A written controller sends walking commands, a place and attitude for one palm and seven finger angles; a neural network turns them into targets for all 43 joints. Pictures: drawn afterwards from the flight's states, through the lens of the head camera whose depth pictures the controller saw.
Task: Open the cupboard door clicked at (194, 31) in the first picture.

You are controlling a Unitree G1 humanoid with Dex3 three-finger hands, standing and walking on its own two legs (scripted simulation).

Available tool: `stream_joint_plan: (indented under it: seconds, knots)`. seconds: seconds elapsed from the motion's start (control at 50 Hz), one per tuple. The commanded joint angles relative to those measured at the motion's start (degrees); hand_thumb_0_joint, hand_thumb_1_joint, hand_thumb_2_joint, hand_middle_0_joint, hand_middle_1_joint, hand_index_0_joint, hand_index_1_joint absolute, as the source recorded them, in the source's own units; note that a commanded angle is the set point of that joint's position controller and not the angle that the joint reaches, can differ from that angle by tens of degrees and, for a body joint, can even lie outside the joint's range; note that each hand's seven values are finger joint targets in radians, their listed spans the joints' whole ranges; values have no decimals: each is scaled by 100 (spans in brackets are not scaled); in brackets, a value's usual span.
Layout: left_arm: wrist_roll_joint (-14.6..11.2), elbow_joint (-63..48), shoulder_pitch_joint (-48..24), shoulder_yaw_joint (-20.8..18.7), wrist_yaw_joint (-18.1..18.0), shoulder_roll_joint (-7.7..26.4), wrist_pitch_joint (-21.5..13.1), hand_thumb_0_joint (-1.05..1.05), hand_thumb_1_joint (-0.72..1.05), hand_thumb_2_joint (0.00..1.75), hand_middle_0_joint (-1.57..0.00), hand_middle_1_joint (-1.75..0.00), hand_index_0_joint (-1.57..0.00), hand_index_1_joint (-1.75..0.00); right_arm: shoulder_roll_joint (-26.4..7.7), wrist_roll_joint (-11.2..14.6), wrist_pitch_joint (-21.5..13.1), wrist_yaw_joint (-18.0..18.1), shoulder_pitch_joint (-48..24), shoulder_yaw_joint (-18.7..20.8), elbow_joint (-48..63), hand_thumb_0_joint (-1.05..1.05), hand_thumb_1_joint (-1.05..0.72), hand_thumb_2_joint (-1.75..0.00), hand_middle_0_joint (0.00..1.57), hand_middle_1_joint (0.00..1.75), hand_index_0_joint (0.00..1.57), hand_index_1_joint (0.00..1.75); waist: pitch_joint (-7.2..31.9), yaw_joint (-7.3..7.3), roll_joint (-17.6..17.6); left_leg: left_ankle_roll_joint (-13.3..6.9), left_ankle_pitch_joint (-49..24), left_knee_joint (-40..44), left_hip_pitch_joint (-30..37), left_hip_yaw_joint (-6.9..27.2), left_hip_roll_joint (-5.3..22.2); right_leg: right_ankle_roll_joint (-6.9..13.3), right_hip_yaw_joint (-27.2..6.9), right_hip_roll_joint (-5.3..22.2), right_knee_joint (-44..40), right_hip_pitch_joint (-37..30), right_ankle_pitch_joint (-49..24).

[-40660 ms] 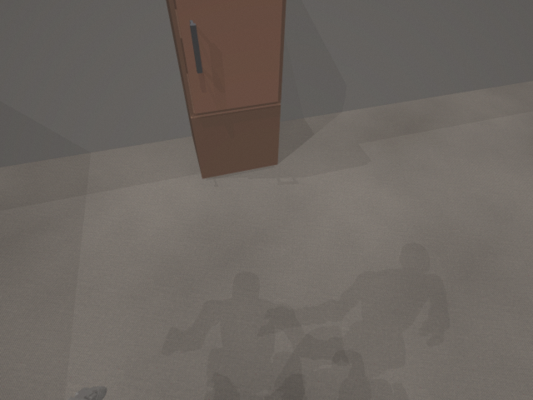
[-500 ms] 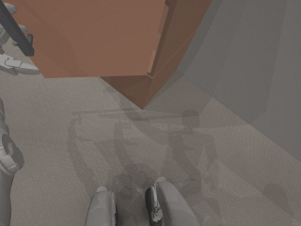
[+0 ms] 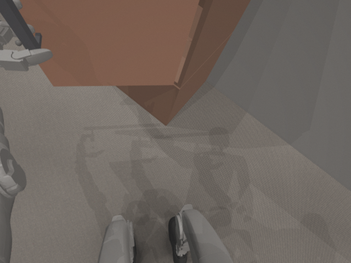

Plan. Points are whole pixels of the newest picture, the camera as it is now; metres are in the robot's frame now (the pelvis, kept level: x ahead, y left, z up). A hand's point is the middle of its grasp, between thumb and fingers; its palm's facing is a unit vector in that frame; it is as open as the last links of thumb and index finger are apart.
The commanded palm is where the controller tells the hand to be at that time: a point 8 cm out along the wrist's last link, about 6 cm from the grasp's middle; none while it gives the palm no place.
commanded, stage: close the thumb around the handle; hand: left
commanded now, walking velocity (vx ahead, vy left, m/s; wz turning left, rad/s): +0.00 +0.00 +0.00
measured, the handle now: (19, 15) +0.61 +0.25 +0.06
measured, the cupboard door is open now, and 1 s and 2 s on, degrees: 45 60 92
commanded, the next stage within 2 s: pull the door open along its arc in 0.38 s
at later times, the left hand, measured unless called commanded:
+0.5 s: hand (24, 42) +0.54 +0.23 +0.06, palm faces +0.01 -1.00 -0.02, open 6.4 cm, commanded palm +0.53 +0.26 +0.06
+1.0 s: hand (39, 85) +0.46 +0.20 +0.06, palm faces +0.11 -0.99 +0.02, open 6.4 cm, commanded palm +0.40 +0.25 +0.06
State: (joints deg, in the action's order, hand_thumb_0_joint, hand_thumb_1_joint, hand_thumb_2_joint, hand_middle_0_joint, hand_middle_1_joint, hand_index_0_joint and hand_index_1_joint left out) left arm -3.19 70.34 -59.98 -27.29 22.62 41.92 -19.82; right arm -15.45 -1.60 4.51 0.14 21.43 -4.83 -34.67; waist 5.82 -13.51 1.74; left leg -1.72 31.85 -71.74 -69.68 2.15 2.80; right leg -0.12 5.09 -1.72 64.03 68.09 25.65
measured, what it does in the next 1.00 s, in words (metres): stands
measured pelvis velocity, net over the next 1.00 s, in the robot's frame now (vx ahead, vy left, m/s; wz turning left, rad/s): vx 0.03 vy -0.01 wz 0.00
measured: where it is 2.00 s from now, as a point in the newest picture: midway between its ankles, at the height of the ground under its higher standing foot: (154, 258)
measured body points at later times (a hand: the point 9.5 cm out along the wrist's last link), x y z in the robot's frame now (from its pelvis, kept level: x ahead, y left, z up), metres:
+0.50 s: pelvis +0.00 +0.00 +0.00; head +0.19 +0.04 +0.41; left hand +0.54 +0.29 +0.07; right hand -0.01 -0.26 -0.09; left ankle +0.00 +0.09 -0.63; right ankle +0.03 -0.13 -0.63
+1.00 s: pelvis +0.03 -0.01 +0.03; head +0.16 +0.01 +0.46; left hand +0.44 +0.26 +0.06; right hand +0.09 -0.27 -0.08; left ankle +0.00 +0.09 -0.63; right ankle +0.03 -0.13 -0.63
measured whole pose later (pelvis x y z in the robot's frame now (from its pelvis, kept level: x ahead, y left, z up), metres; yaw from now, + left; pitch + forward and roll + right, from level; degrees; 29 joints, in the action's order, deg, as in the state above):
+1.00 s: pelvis +0.03 -0.01 +0.03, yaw +0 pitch +25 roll -3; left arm -11.6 40.2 -26.5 -22.0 10.5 19.4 -22.7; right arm -14.4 0.0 4.1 -2.0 19.3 -0.6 -30.5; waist 9.1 -7.0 1.5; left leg -1.3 31.3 -62.9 -56.1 -1.3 2.5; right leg -0.1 1.6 -1.7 58.6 57.2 25.9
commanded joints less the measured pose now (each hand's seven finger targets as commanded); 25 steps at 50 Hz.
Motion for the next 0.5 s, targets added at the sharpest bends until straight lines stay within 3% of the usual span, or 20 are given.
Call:
stream_joint_plan:
  seconds: [0.0,0.06,0.1,0.14,0.16,0.18,0.2,0.24,0.26,0.34,0.4,0.46,0.48]
  knots:
    - [-147,-1338,-2346,-204,-45,1514,-407,0,45,71,-37,-130,-37,-130,-1233,-16,-32,49,1350,454,71,0,-90,-90,20,30,20,30,3385,-33,1497,112,-3439,742,3219,465,43,156,-114,-184,-502,-1143,-1754]
    - [-150,-1242,-2167,-265,-53,1547,-390,0,62,78,-38,-132,-38,-132,-1225,-6,-10,35,1328,443,110,0,-90,-90,20,30,20,30,3294,11,1423,85,-3333,740,3014,399,28,151,-139,-189,-503,-1251,-1798]
    - [-129,-1186,-2198,-203,-62,1521,-351,0,73,83,-39,-133,-39,-133,-1217,-1,-8,31,1303,424,130,0,-90,-90,20,30,20,30,3128,-44,1243,44,-3057,776,2773,364,15,135,-148,-191,-536,-1365,-1748]
    - [-117,-1385,-2141,-341,-62,1709,-423,0,84,88,-40,-134,-40,-134,-1226,-1,-8,35,1325,432,155,0,-90,-90,20,30,20,30,3390,72,1509,87,-3349,793,3028,393,23,160,-146,-179,-487,-1397,-1860]
    - [-116,-1409,-2067,-200,-48,1505,-428,0,90,90,-40,-135,-40,-135,-1209,2,-7,20,1314,443,170,0,-90,-90,20,30,20,30,3408,70,1552,113,-3429,801,3161,416,28,158,-128,-183,-494,-1285,-1810]
    - [-145,-1306,-2040,-154,-45,1394,-414,0,90,90,-40,-135,-40,-135,-1201,3,-4,14,1301,441,157,0,-90,-90,20,30,20,30,3242,26,1418,97,-3320,796,3074,400,30,149,-129,-193,-527,-1240,-1760]
    - [-170,-1237,-2056,-232,-51,1497,-402,0,90,90,-40,-135,-40,-135,-1217,7,-5,22,1294,437,148,0,-90,-90,20,30,20,30,3111,-6,1253,63,-3145,795,2885,360,25,135,-146,-196,-558,-1350,-1763]
    - [-168,-1307,-2053,-319,-41,1627,-442,0,90,90,-40,-135,-40,-135,-1227,13,-1,28,1305,434,168,0,-90,-90,20,30,20,30,3245,63,1376,72,-3198,811,2915,364,13,150,-156,-190,-524,-1398,-1786]
    - [-175,-1361,-2138,-265,-36,1555,-451,0,90,90,-40,-135,-40,-135,-1220,9,-2,31,1300,442,157,0,-90,-90,20,30,20,30,3252,20,1355,78,-3216,810,2960,383,18,143,-150,-187,-522,-1370,-1788]
    - [-190,-1520,-1970,-355,-77,1556,-504,0,90,90,-40,-135,-40,-135,-1210,-4,10,19,1335,473,157,0,-90,-90,20,30,20,30,3424,116,1491,125,-3634,805,3256,413,43,149,-132,-185,-501,-1337,-1919]
    - [-208,-1430,-1945,-308,-103,1485,-482,0,90,90,-40,-135,-40,-135,-1205,7,13,18,1296,470,158,0,-90,-90,20,30,20,30,3253,58,1196,67,-3315,796,2946,336,15,127,-175,-189,-546,-1509,-1943]
    - [-187,-1545,-1969,-365,-103,1572,-557,0,90,90,-40,-135,-40,-135,-1202,0,4,20,1300,479,143,0,-90,-90,20,30,20,30,3407,123,1391,91,-3438,797,3063,344,11,146,-181,-181,-517,-1558,-2010]
    - [-187,-1546,-2156,-243,-105,1474,-560,0,90,90,-40,-135,-40,-135,-1193,8,4,23,1285,471,119,0,-90,-90,20,30,20,30,3351,33,1315,82,-3349,800,3034,348,12,136,-191,-187,-538,-1543,-1983]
